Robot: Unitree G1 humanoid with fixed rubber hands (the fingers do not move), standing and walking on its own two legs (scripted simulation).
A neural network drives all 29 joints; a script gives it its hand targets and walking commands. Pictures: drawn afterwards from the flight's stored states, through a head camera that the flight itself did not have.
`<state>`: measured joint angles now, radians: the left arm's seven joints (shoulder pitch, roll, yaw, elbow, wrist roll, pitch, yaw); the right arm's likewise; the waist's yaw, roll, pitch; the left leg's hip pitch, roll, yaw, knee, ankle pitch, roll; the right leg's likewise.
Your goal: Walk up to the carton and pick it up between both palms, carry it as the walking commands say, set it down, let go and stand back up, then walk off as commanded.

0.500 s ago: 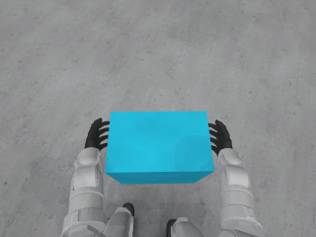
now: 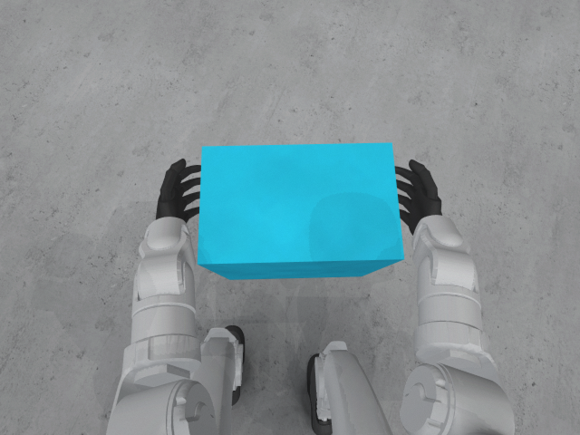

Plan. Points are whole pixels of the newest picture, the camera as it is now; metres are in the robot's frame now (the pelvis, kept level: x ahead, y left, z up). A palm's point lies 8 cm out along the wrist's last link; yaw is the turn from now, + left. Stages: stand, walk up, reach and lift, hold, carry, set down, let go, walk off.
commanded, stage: set down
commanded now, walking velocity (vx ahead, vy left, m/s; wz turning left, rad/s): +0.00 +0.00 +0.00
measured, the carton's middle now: (296, 223) +0.42 -0.01 -0.15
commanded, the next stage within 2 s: none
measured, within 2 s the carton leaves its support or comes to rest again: neither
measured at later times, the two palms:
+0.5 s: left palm (191, 227) +0.40 +0.16 -0.16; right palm (398, 218) +0.43 -0.19 -0.15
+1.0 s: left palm (200, 229) +0.43 +0.16 -0.25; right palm (378, 221) +0.45 -0.18 -0.24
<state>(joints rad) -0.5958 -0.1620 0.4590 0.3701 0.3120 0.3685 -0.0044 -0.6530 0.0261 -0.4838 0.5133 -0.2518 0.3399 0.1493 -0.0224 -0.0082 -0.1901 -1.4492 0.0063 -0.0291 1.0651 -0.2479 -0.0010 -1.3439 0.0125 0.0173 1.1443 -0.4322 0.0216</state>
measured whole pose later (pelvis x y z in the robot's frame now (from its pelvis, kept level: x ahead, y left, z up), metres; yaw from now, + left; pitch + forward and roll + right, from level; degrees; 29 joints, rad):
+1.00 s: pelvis -0.03 -0.02 -0.15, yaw -1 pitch +51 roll -1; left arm -0.87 -0.02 0.47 0.57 0.16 0.32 0.07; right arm -0.97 -0.10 -0.38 0.72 -0.16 0.32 0.02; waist 0.02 -0.01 -0.26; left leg -2.14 0.02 -0.05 1.60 -0.35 -0.04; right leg -2.04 0.05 0.02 1.72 -0.56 0.01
